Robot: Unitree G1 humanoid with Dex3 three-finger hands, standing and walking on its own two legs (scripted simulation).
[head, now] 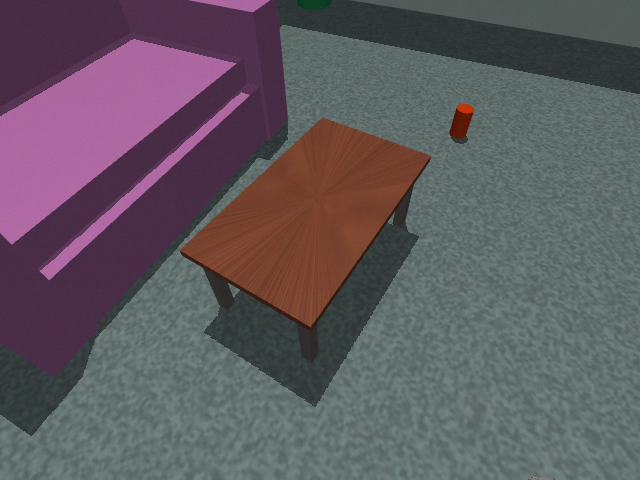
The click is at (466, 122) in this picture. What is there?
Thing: squat round
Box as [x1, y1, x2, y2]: [449, 104, 473, 138]
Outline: 467,104 460,104 456,108 449,132 454,137 460,138 465,135 473,111 473,108
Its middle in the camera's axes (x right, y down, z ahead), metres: +0.74 -0.62 +1.99
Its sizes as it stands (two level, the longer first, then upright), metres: 0.086 0.086 0.151
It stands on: the floor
